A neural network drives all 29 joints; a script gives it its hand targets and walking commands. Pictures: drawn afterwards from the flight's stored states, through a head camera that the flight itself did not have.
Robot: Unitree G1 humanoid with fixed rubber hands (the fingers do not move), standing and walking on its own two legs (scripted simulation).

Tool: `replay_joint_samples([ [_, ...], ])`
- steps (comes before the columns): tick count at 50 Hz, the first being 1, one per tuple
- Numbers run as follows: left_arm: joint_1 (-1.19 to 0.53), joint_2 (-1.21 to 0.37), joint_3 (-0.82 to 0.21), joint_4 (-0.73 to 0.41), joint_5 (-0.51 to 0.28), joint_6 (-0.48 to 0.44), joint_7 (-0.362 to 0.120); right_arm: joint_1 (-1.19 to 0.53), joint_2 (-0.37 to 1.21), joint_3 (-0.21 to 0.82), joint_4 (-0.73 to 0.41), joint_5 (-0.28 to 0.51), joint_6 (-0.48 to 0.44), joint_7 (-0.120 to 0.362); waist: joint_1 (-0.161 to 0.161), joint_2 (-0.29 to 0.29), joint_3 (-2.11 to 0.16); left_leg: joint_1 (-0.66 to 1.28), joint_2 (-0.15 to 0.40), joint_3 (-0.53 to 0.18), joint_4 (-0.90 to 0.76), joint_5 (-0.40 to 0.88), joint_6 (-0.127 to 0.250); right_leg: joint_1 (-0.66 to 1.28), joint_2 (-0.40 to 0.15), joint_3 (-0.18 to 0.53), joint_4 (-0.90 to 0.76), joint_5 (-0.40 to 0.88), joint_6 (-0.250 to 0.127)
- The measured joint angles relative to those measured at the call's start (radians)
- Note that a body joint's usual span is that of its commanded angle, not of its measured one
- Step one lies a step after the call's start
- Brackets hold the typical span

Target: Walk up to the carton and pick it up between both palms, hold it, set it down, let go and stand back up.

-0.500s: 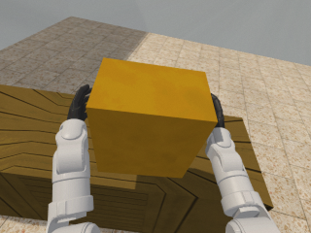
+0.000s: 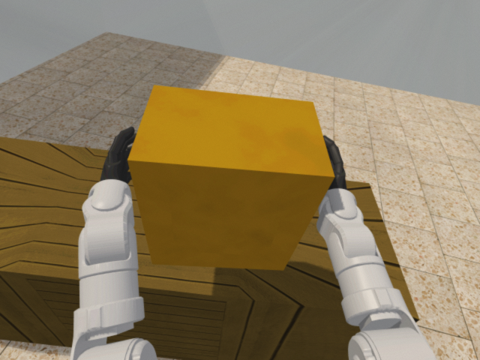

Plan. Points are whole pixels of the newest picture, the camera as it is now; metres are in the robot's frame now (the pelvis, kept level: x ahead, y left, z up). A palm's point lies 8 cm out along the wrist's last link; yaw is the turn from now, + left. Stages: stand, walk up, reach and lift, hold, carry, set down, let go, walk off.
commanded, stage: reach and lift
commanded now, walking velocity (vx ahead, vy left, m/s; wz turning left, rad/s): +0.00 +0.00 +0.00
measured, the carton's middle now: (226, 189) +0.38 +0.00 +0.11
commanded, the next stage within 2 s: hold in 0.36 s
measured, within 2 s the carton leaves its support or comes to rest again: neither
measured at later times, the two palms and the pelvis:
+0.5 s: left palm (111, 174) +0.35 +0.17 +0.17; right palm (332, 176) +0.35 -0.17 +0.17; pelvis +0.00 +0.00 +0.00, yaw +0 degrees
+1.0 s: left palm (96, 167) +0.34 +0.19 +0.19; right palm (329, 160) +0.35 -0.15 +0.20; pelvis -0.01 +0.00 +0.00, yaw +0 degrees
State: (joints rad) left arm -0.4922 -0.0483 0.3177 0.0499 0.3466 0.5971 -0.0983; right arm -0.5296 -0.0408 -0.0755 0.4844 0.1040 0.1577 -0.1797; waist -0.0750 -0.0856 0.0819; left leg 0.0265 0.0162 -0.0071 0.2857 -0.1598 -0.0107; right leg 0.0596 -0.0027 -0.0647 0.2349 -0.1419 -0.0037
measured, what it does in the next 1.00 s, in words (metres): stands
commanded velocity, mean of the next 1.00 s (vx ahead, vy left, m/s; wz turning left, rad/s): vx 0.00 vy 0.00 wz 0.00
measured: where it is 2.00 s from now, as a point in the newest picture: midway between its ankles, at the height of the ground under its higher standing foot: outside the picture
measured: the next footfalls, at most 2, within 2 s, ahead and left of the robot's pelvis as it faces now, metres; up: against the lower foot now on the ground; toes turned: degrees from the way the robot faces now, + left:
none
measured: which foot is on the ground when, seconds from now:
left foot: down 0.00-1.00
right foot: down 0.00-1.00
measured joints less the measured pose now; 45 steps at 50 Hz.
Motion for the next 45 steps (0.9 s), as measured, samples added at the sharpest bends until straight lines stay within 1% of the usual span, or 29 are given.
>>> replay_joint_samples([
  [12,-0.034,0.008,0.012,0.027,0.007,0.013,-0.002,-0.038,0.001,-0.012,0.036,-0.004,0.002,0.003,0.001,-0.005,-0.005,0.001,0.0,-0.001,-0.005,0.007,0.0,-0.001,0.0,-0.001,0.001,0.004,-0.001],
  [22,-0.044,0.012,0.013,0.021,0.009,0.032,-0.002,-0.055,-0.005,-0.007,0.042,0.01,0.011,0.003,0.002,-0.007,-0.007,0.007,0.0,0.001,-0.004,0.008,0.0,0.006,0.0,0.0,-0.001,0.006,-0.001],
  [33,-0.044,0.013,0.017,-0.024,0.011,0.086,-0.003,-0.074,-0.017,0.014,0.016,0.044,0.061,-0.004,0.01,-0.007,-0.012,0.024,0.002,0.004,-0.006,0.008,-0.001,0.02,0.002,0.003,-0.001,0.006,-0.003],
  [40,-0.072,0.017,0.036,-0.014,0.022,0.112,-0.011,-0.111,-0.013,0.004,0.032,0.037,0.092,-0.002,0.018,-0.007,-0.022,0.03,0.001,0.004,-0.015,0.015,-0.001,0.021,0.001,0.003,0.001,0.006,-0.004],
  [45,-0.088,0.021,0.048,-0.005,0.029,0.121,-0.019,-0.131,-0.008,-0.002,0.042,0.031,0.104,-0.002,0.018,-0.008,-0.026,0.031,0.001,0.001,-0.018,0.018,-0.002,0.022,0.001,0.0,0.001,0.007,-0.005],
])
